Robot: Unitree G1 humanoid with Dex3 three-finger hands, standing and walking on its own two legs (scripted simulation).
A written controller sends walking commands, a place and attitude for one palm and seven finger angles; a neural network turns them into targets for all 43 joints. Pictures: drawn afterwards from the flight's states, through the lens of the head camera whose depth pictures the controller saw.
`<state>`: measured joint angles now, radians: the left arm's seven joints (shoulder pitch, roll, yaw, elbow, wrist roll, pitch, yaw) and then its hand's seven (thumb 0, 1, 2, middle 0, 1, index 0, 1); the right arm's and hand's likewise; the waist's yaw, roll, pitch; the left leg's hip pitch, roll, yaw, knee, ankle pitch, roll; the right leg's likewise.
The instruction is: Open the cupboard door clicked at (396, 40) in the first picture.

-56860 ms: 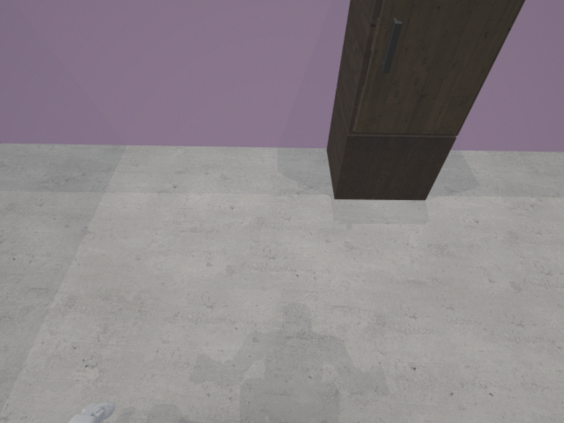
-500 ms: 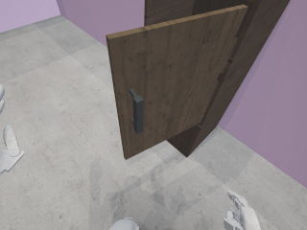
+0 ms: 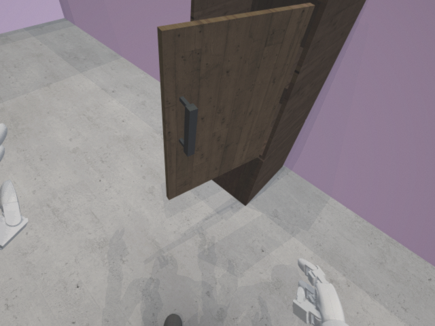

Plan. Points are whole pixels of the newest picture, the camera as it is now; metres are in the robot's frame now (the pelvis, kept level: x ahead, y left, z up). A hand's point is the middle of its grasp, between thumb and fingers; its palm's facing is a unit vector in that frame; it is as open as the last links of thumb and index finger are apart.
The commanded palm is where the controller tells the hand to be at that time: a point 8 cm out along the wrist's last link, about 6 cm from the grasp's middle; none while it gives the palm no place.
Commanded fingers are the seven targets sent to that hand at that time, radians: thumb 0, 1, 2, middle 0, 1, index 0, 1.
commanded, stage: stop stepping back and stand still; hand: left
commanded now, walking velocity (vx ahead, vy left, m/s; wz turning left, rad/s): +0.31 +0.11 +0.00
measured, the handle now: (186, 127) +0.56 +0.10 +0.01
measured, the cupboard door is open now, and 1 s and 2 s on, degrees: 75 75 75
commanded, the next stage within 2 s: let the arm hang, fingers relaxed in 0.82 s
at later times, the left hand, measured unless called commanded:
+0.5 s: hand (34, 250) +0.18 +0.23 +0.17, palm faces +0.33 -0.79 -0.52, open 7.4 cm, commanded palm +0.11 +0.29 +0.17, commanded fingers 0.00 0.90 0.90 -0.20 -0.30 -0.20 -0.30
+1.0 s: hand (57, 255) +0.20 +0.24 +0.08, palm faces +0.21 -0.84 -0.50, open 7.4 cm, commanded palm none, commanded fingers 0.00 0.90 0.90 -0.20 -0.30 -0.20 -0.30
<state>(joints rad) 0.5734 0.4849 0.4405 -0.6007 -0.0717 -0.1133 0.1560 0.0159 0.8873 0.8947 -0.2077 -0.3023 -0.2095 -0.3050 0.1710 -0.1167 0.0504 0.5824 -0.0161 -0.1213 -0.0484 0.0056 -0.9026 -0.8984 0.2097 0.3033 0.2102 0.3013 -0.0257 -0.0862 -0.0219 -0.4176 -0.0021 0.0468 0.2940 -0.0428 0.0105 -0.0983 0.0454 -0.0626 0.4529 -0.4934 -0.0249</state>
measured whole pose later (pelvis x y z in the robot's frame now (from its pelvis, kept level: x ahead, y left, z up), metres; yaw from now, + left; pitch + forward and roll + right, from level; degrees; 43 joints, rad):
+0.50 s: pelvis -0.04 -0.01 -0.02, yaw -2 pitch -2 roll +2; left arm 0.59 0.47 0.44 -0.56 -0.04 -0.19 0.15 0.02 0.89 0.89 -0.21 -0.30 -0.21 -0.30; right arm 0.25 -0.15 0.04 0.64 0.00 -0.16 -0.05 0.01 -0.91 -0.90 0.21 0.30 0.21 0.30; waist -0.04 -0.06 0.03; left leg -0.27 0.04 0.12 0.57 -0.27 -0.02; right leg -0.30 0.00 -0.08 0.65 -0.35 0.00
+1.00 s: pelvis -0.03 +0.00 -0.01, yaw +0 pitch +1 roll +0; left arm 0.36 0.41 0.21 -0.16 0.02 -0.15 0.07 0.01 0.89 0.90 -0.20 -0.30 -0.21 -0.30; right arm 0.14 -0.31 -0.03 0.70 0.00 -0.11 -0.01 0.01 -0.91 -0.90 0.20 0.30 0.20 0.30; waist 0.02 0.02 0.01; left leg -0.30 -0.01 0.03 0.54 -0.24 0.02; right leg -0.28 0.02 -0.10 0.54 -0.26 -0.05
